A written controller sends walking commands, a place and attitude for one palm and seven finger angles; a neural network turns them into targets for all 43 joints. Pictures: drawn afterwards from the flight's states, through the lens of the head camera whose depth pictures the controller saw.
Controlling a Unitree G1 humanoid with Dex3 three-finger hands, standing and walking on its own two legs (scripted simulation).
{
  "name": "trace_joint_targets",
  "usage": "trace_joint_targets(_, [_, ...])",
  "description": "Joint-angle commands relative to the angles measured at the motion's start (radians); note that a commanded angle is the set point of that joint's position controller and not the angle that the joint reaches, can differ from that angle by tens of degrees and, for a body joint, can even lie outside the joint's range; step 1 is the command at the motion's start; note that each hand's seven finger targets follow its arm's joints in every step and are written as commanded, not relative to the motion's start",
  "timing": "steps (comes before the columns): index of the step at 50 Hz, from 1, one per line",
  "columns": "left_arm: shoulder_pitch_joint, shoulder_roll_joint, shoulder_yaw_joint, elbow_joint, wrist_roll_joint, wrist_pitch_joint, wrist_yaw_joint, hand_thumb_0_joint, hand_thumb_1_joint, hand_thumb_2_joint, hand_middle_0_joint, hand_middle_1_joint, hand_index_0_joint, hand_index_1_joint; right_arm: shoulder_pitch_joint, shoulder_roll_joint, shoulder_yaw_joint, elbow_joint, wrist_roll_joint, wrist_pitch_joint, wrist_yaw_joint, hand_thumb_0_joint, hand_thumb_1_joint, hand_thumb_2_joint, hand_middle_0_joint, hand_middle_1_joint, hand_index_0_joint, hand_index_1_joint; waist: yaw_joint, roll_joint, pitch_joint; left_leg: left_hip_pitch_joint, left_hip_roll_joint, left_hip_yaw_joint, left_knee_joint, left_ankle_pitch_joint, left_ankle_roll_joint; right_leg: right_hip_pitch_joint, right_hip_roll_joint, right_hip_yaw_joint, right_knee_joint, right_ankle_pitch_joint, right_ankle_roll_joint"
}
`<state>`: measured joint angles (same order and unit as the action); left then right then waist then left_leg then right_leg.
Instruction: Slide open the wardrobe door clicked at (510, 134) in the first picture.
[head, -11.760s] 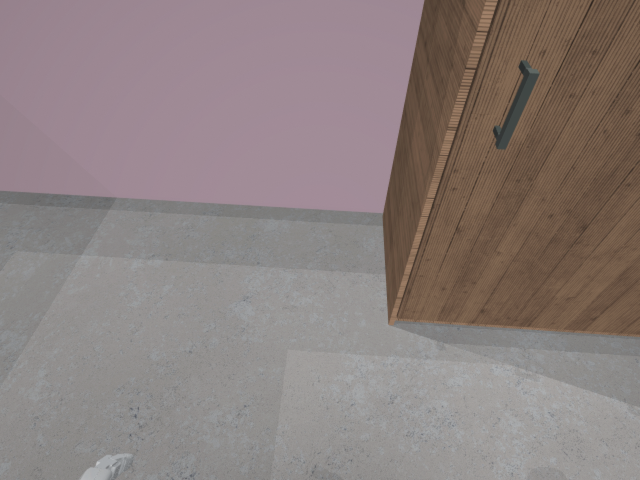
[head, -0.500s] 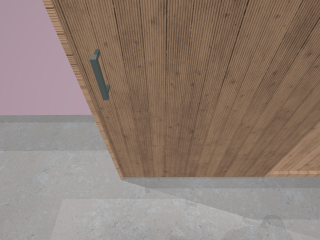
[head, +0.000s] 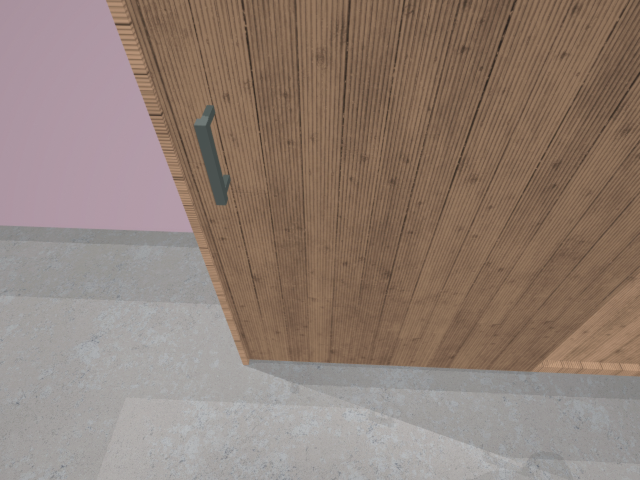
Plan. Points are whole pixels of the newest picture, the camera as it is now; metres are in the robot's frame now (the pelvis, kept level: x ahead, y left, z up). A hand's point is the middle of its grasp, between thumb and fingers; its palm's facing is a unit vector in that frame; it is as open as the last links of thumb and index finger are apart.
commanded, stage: look again from close up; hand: left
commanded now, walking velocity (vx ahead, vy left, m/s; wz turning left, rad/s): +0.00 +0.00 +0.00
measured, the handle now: (215, 157) +0.53 +0.20 +0.10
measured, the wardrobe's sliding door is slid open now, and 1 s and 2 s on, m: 0.00 0.00 0.00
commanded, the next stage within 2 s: shuffle to correct the standing spot in 1.16 s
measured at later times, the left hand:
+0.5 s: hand out of the picture -0.01 +0.20 -0.17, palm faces +0.00 -0.98 -0.21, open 7.4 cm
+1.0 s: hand out of the picture +0.01 +0.19 -0.18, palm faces +0.01 -0.98 -0.20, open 7.3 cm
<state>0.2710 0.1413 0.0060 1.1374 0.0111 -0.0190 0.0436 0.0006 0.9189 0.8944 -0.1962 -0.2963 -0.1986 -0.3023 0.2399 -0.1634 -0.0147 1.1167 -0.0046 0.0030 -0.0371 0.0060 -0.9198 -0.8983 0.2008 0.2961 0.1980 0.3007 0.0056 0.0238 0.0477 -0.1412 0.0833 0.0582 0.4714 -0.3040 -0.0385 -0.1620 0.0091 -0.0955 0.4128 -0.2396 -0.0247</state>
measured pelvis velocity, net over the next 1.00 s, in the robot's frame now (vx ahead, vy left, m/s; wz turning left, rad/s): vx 0.00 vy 0.01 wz -0.01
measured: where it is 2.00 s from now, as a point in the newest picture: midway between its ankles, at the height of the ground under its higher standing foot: outside the picture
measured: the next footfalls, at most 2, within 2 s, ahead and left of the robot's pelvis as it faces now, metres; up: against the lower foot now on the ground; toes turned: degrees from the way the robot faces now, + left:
right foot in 1.88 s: +0.18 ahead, -0.09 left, +0.00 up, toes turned -4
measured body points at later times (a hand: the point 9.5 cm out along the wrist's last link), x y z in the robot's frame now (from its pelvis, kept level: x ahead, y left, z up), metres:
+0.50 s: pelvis -0.02 +0.03 +0.00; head +0.00 +0.02 +0.45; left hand -0.01 +0.25 -0.16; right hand -0.04 -0.17 -0.17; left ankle -0.03 +0.14 -0.74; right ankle -0.01 -0.10 -0.74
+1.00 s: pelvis +0.00 +0.01 +0.00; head +0.02 +0.00 +0.45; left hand +0.01 +0.24 -0.16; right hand +0.01 -0.21 -0.17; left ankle -0.03 +0.14 -0.74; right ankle -0.01 -0.10 -0.74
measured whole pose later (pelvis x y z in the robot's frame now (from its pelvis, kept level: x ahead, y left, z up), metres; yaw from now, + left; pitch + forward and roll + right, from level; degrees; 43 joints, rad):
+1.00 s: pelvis +0.00 +0.01 +0.00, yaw -1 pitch +0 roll +1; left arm 0.26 0.16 0.00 1.12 0.01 -0.01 0.02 0.01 0.92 0.89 -0.20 -0.30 -0.20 -0.30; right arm 0.25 -0.16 0.01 1.11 -0.01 -0.03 -0.04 0.00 -0.91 -0.90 0.20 0.30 0.20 0.30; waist 0.01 0.00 0.05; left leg -0.14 0.03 0.07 0.44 -0.29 -0.02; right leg -0.20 -0.03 -0.07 0.49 -0.28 -0.01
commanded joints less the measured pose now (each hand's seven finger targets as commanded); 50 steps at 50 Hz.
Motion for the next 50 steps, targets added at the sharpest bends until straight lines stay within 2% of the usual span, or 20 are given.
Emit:
trace_joint_targets(1, [0.057,0.166,0.016,-0.059,0.011,-0.037,0.016,0.000,0.900,0.900,-0.200,-0.300,-0.200,-0.300,0.085,-0.036,-0.008,-0.090,0.002,-0.016,0.015,0.000,-0.900,-0.900,0.200,0.300,0.200,0.300,-0.044,-0.039,-0.076,-0.065,-0.002,-0.005,0.060,-0.058,0.030,0.003,-0.222,0.174,-0.051,0.419,-0.071])
trace_joint_targets(2, [0.032,0.149,0.015,-0.069,0.005,-0.038,0.012,0.000,0.900,0.900,-0.200,-0.300,-0.200,-0.300,0.125,-0.026,-0.002,-0.080,-0.006,-0.022,0.020,0.000,-0.900,-0.900,0.200,0.300,0.200,0.300,-0.050,0.009,-0.092,-0.011,-0.007,-0.019,-0.001,0.053,0.032,-0.015,-0.179,0.144,-0.005,0.327,-0.062])
trace_joint_targets(4, [0.047,0.106,0.008,-0.076,-0.003,-0.029,0.007,0.000,0.900,0.900,-0.200,-0.300,-0.200,-0.300,0.140,-0.077,0.000,-0.084,-0.011,-0.033,0.016,0.000,-0.900,-0.900,0.200,0.300,0.200,0.300,-0.038,-0.022,-0.083,-0.041,0.048,-0.071,-0.032,0.161,0.061,-0.033,-0.114,0.117,0.021,0.134,-0.029])
trace_joint_targets(5, [0.046,0.101,0.006,-0.078,0.001,-0.019,0.004,0.000,0.900,0.900,-0.200,-0.300,-0.200,-0.300,0.116,-0.085,0.001,-0.094,-0.011,-0.033,0.016,0.000,-0.900,-0.900,0.200,0.300,0.200,0.300,-0.025,0.016,-0.051,-0.074,0.053,-0.079,-0.053,0.140,0.065,-0.041,-0.106,0.110,0.016,0.057,-0.024])
trace_joint_targets(6, [0.046,0.101,0.003,-0.075,0.002,-0.010,0.001,0.000,0.900,0.900,-0.200,-0.300,-0.200,-0.300,0.096,-0.080,0.004,-0.099,-0.010,-0.032,0.015,0.000,-0.900,-0.900,0.200,0.300,0.200,0.300,-0.016,0.052,0.009,-0.111,0.050,-0.091,-0.089,0.091,0.068,-0.062,-0.099,0.107,0.015,-0.008,-0.019])
trace_joint_targets(7, [0.050,0.099,0.002,-0.072,0.005,-0.007,-0.003,0.000,0.900,0.900,-0.200,-0.300,-0.200,-0.300,0.090,-0.075,0.008,-0.104,-0.011,-0.034,0.013,0.000,-0.900,-0.900,0.200,0.300,0.200,0.300,-0.009,0.081,0.044,-0.139,0.051,-0.100,-0.110,0.091,0.075,-0.061,-0.093,0.102,0.021,-0.010,-0.017])
trace_joint_targets(10, [0.072,0.092,-0.004,-0.060,0.003,-0.002,-0.009,0.000,0.900,0.900,-0.200,-0.300,-0.200,-0.300,0.100,-0.085,0.011,-0.105,-0.010,-0.032,0.011,0.000,-0.900,-0.900,0.200,0.300,0.200,0.300,-0.003,-0.012,0.079,-0.163,0.038,-0.107,-0.142,-0.005,0.079,-0.076,-0.092,0.111,0.004,-0.059,-0.013])
trace_joint_targets(11, [0.070,0.092,-0.004,-0.061,0.003,0.000,-0.010,0.000,0.900,0.900,-0.200,-0.300,-0.200,-0.300,0.108,-0.089,0.012,-0.104,-0.010,-0.032,0.011,0.000,-0.900,-0.900,0.200,0.300,0.200,0.300,-0.003,-0.012,0.093,-0.172,0.035,-0.112,-0.154,-0.033,0.080,-0.083,-0.092,0.113,0.000,-0.078,-0.012])
trace_joint_targets(12, [0.068,0.094,-0.004,-0.062,0.004,0.000,-0.011,0.000,0.900,0.900,-0.200,-0.300,-0.200,-0.300,0.112,-0.082,0.012,-0.099,-0.011,-0.034,0.011,0.000,-0.900,-0.900,0.200,0.300,0.200,0.300,-0.002,0.007,0.091,-0.169,0.035,-0.115,-0.162,-0.021,0.082,-0.074,-0.091,0.108,0.006,-0.057,-0.012])
trace_joint_targets(16, [0.079,0.095,-0.005,-0.063,0.004,0.004,-0.012,0.000,0.900,0.900,-0.200,-0.300,-0.200,-0.300,0.123,-0.093,0.013,-0.090,-0.012,-0.033,0.013,0.000,-0.900,-0.900,0.200,0.300,0.200,0.300,0.004,-0.003,0.091,-0.190,0.031,-0.122,-0.194,-0.106,0.084,-0.072,-0.093,0.108,0.010,-0.076,-0.010])
trace_joint_targets(17, [0.079,0.098,-0.004,-0.065,0.005,0.003,-0.012,0.000,0.900,0.900,-0.200,-0.300,-0.200,-0.300,0.126,-0.086,0.014,-0.087,-0.013,-0.035,0.012,0.000,-0.900,-0.900,0.200,0.300,0.200,0.300,0.006,0.009,0.075,-0.186,0.031,-0.123,-0.192,-0.076,0.087,-0.053,-0.094,0.104,0.014,-0.050,-0.010])
trace_joint_targets(19, [0.082,0.101,-0.003,-0.065,0.003,0.001,-0.012,0.000,0.900,0.900,-0.200,-0.300,-0.200,-0.300,0.127,-0.086,0.014,-0.080,-0.012,-0.036,0.012,0.000,-0.900,-0.900,0.200,0.300,0.200,0.300,0.009,-0.024,0.058,-0.173,0.025,-0.114,-0.177,-0.058,0.085,-0.051,-0.100,0.112,0.010,-0.048,-0.010])
trace_joint_targets(20, [0.080,0.101,-0.004,-0.064,0.003,0.001,-0.013,0.000,0.900,0.900,-0.200,-0.300,-0.200,-0.300,0.129,-0.085,0.014,-0.078,-0.011,-0.036,0.013,0.000,-0.900,-0.900,0.200,0.300,0.200,0.300,0.007,-0.020,0.057,-0.163,0.021,-0.106,-0.168,-0.043,0.084,-0.059,-0.105,0.116,0.004,-0.048,-0.010])
trace_joint_targets(23, [0.074,0.103,-0.001,-0.064,0.002,-0.005,-0.011,0.000,0.900,0.900,-0.200,-0.300,-0.200,-0.300,0.147,-0.076,0.016,-0.062,-0.011,-0.041,0.011,0.000,-0.900,-0.900,0.200,0.300,0.200,0.300,0.002,-0.044,0.014,-0.116,0.021,-0.088,-0.137,0.068,0.082,-0.043,-0.112,0.117,0.009,0.017,-0.010])
trace_joint_targets(32, [0.069,0.107,0.004,-0.048,0.002,-0.008,-0.008,0.000,0.900,0.900,-0.200,-0.300,-0.200,-0.300,0.144,-0.064,0.016,-0.031,-0.008,-0.044,0.004,0.000,-0.900,-0.900,0.200,0.300,0.200,0.300,0.000,-0.016,0.002,-0.068,0.024,-0.066,-0.105,0.213,0.075,-0.024,-0.121,0.114,0.025,0.155,-0.012])
trace_joint_targets(36, [0.066,0.112,0.004,-0.043,0.001,-0.009,-0.008,0.000,0.900,0.900,-0.200,-0.300,-0.200,-0.300,0.126,-0.067,0.014,-0.025,-0.007,-0.041,0.002,0.000,-0.900,-0.900,0.200,0.300,0.200,0.300,-0.001,-0.020,0.007,-0.053,0.023,-0.056,-0.097,0.209,0.069,-0.032,-0.127,0.123,0.017,0.184,-0.015])
trace_joint_targets(37, [0.065,0.112,0.005,-0.043,0.003,-0.011,-0.008,0.000,0.900,0.900,-0.200,-0.300,-0.200,-0.300,0.129,-0.063,0.013,-0.025,-0.008,-0.040,0.002,0.000,-0.900,-0.900,0.200,0.300,0.200,0.300,-0.003,-0.040,-0.001,-0.047,0.024,-0.059,-0.092,0.222,0.070,-0.023,-0.126,0.121,0.017,0.205,-0.015])
trace_joint_targets(39, [0.061,0.116,0.005,-0.042,0.001,-0.010,-0.007,0.000,0.900,0.900,-0.200,-0.300,-0.200,-0.300,0.119,-0.071,0.013,-0.023,-0.008,-0.039,0.001,0.000,-0.900,-0.900,0.200,0.300,0.200,0.300,-0.004,-0.024,0.005,-0.041,0.024,-0.054,-0.094,0.225,0.067,-0.031,-0.127,0.125,0.018,0.212,-0.015])
trace_joint_targets(50, [0.043,0.138,0.011,-0.048,0.002,-0.012,-0.009,0.000,0.900,0.900,-0.200,-0.300,-0.200,-0.300,0.080,-0.092,0.008,-0.025,-0.009,-0.037,0.000,0.000,-0.900,-0.900,0.200,0.300,0.200,0.300,-0.002,-0.030,-0.004,-0.023,0.027,-0.051,-0.092,0.235,0.060,-0.019,-0.131,0.130,0.004,0.250,-0.019])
